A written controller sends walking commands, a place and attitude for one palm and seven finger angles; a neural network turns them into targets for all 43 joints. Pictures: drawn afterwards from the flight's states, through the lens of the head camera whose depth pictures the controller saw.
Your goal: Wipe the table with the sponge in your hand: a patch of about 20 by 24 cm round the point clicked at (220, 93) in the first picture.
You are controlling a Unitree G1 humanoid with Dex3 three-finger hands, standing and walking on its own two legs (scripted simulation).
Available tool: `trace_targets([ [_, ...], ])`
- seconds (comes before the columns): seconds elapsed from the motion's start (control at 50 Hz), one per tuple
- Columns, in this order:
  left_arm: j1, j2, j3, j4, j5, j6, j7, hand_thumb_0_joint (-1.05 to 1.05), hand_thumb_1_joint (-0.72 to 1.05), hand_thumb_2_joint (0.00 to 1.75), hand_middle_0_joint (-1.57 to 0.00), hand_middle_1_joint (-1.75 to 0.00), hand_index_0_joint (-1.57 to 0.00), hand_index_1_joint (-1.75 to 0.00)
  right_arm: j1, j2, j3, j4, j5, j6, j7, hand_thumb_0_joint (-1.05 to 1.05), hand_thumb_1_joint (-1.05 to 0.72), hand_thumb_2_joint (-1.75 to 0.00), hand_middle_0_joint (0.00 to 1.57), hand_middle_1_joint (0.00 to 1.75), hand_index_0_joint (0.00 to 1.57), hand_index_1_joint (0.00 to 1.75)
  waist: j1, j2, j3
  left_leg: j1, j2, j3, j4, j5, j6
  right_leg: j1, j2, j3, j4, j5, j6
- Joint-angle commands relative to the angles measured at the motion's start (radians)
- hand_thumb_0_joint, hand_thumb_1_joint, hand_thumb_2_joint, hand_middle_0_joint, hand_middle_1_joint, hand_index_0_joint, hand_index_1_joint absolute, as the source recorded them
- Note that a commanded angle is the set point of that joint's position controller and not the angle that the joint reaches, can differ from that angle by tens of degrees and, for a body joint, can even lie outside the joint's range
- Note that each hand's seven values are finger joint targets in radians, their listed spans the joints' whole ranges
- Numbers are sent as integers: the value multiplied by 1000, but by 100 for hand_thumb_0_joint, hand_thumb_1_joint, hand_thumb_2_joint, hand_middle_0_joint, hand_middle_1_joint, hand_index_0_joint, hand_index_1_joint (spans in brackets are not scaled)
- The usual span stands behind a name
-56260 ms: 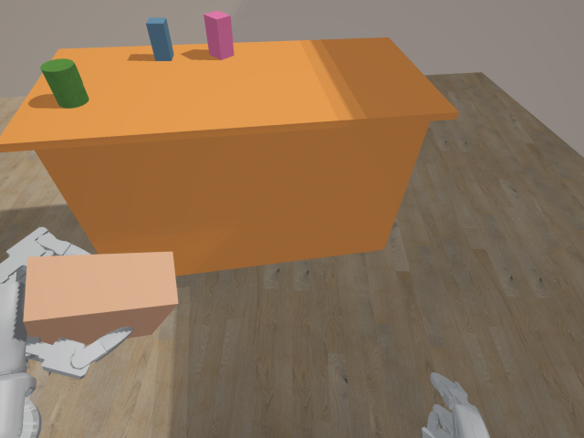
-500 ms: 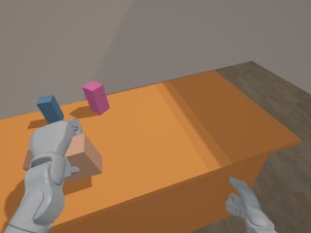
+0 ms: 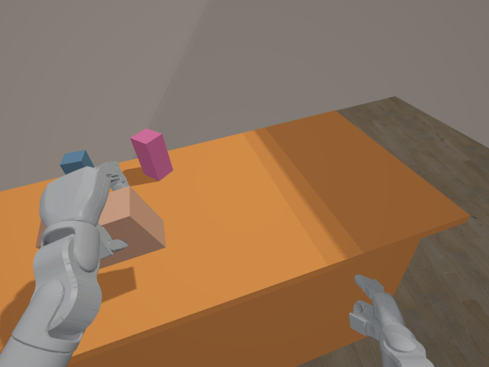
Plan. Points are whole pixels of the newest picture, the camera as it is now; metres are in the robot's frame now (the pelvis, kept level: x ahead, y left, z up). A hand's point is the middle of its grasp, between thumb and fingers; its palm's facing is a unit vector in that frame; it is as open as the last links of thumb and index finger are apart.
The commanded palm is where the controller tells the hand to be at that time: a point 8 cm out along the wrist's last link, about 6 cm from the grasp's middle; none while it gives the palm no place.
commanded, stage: lift the sponge slowly off the table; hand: left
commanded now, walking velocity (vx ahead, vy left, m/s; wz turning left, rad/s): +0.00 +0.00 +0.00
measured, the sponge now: (114, 237) +0.26 +0.27 +0.11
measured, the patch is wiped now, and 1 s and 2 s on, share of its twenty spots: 1.00 1.00 1.00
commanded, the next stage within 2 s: bring the sponge back beside the body in 0.48 s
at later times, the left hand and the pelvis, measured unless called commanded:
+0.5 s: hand (96, 197) +0.26 +0.26 +0.20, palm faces +0.31 -0.17 -0.93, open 9.7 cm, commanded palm +0.21 +0.26 +0.26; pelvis +0.00 +0.00 +0.00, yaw +0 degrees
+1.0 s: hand (87, 225) +0.23 +0.27 +0.17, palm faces +0.27 -0.21 -0.94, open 9.7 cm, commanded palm +0.19 +0.27 +0.24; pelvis +0.00 +0.00 +0.00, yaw +0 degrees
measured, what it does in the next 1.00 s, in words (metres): stands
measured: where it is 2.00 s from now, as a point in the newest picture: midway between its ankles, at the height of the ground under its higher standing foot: outside the picture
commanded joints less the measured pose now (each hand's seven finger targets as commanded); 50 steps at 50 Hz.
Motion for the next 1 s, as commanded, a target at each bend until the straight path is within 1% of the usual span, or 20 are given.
trace_targets([
  [0.0,-308,222,164,-190,34,-5,40,0,10,130,-120,-160,-120,-160,-300,-89,-32,-206,4,-60,0,0,-90,-90,20,30,20,30,4,-67,-165,13,8,-96,-42,101,16,26,-26,134,-83,36,-46],
  [0.02,-313,274,207,-207,34,-5,43,0,10,130,-120,-160,-120,-160,-295,-98,-35,-202,3,-61,-2,0,-90,-90,20,30,20,30,6,-58,-175,15,9,-96,-44,96,16,34,-21,150,-81,25,-50],
  [0.08,-349,231,164,-180,31,6,33,0,10,130,-120,-160,-120,-160,-302,-92,-28,-210,4,-59,-6,0,-90,-90,20,30,20,30,-1,-69,-163,9,6,-92,-33,95,18,19,-26,137,-84,29,-46],
  [0.12,-360,306,221,-227,32,3,37,0,10,130,-120,-160,-120,-160,-302,-99,-31,-209,3,-62,-6,0,-90,-90,20,30,20,30,8,-33,-187,14,4,-97,-34,96,16,35,-27,158,-75,26,-50],
  [0.18,-355,245,170,-211,24,8,26,0,10,130,-120,-160,-120,-160,-305,-88,-28,-214,7,-65,-6,0,-90,-90,20,30,20,30,5,-31,-178,18,3,-96,-28,114,18,28,-29,140,-75,48,-48],
  [0.22,-401,312,218,-215,26,6,28,0,10,130,-120,-160,-120,-160,-298,-97,-31,-204,6,-68,-13,0,-90,-90,20,30,20,30,1,-33,-184,20,5,-97,-28,90,16,20,-29,164,-81,13,-50],
  [0.24,-398,267,184,-212,21,9,23,0,10,130,-120,-160,-120,-160,-304,-88,-26,-220,8,-70,-13,0,-90,-90,20,30,20,30,7,-21,-187,11,1,-97,-24,98,18,31,-31,144,-73,27,-51],
  [0.32,-419,326,229,-219,20,7,22,0,10,130,-120,-160,-120,-160,-299,-98,-30,-207,8,-72,-16,0,-90,-90,20,30,20,30,6,-23,-205,20,4,-99,-26,101,14,35,-32,163,-71,33,-51],
  [0.42,-406,288,202,-183,10,17,9,0,10,130,-120,-160,-120,-160,-297,-94,-26,-208,14,-67,-15,0,-90,-90,20,30,20,30,0,-37,-176,10,7,-96,-31,84,12,7,-33,151,-78,7,-46],
  [0.44,-403,233,157,-184,3,17,2,0,10,130,-120,-160,-120,-160,-304,-86,-22,-226,15,-69,-15,0,-90,-90,20,30,20,30,3,-40,-177,3,7,-95,-29,78,15,10,-34,125,-72,9,-45],
  [0.52,-392,273,188,-218,10,17,3,0,10,130,-120,-160,-120,-160,-299,-96,-26,-219,13,-67,-12,0,-90,-90,20,30,20,30,4,-42,-193,16,11,-95,-32,98,15,13,-30,135,-64,31,-45],
  [0.54,-411,229,153,-232,6,16,2,0,10,130,-120,-160,-120,-160,-304,-86,-22,-239,13,-69,-11,0,-90,-90,20,30,20,30,7,-46,-211,7,9,-96,-29,103,17,34,-32,117,-55,45,-46],
  [0.62,-358,305,225,-269,16,16,15,0,10,130,-120,-160,-120,-160,-296,-97,-29,-227,7,-60,-5,0,-90,-90,20,30,20,30,17,-33,-220,16,11,-98,-29,128,15,43,-26,136,-47,65,-49],
  [0.64,-340,260,198,-281,13,17,14,0,10,130,-120,-160,-120,-160,-300,-86,-26,-245,7,-58,-3,0,-90,-90,20,30,20,30,22,-40,-227,7,7,-96,-25,146,18,61,-26,118,-36,91,-50],
  [0.7,-293,289,230,-264,12,24,20,0,10,130,-120,-160,-120,-160,-292,-90,-26,-234,5,-42,1,0,-90,-90,20,30,20,30,17,-78,-204,5,6,-94,-13,152,16,41,-30,146,-46,100,-45],
  [0.72,-289,340,276,-274,7,22,26,0,10,130,-120,-160,-120,-160,-289,-99,-31,-226,3,-42,0,0,-90,-90,20,30,20,30,18,-62,-202,3,9,-93,-16,131,15,40,-27,161,-51,70,-49],
  [0.78,-232,259,215,-272,-3,28,21,0,10,130,-120,-160,-120,-160,-298,-90,-26,-240,7,-37,3,0,-90,-90,20,30,20,30,15,-43,-176,3,8,-93,-9,138,16,20,-27,141,-53,78,-47],
  [0.82,-236,300,246,-295,-6,23,24,0,10,130,-120,-160,-120,-160,-298,-96,-29,-231,8,-43,2,0,-90,-90,20,30,20,30,12,-20,-180,11,11,-93,-9,122,15,15,-27,161,-57,58,-49],
  [0.84,-219,253,209,-284,-11,25,19,0,10,130,-120,-160,-120,-160,-301,-89,-25,-247,9,-45,1,0,-90,-90,20,30,20,30,12,-35,-171,-2,8,-95,-4,114,19,16,-29,142,-54,52,-48],
  [0.98,-218,236,179,-292,3,-1,19,0,10,130,-120,-160,-120,-160,-291,-88,-27,-235,4,-72,-14,0,-90,-90,20,30,20,30,1,-42,-157,21,11,-106,-13,82,21,-8,-28,133,-70,-1,-43],
])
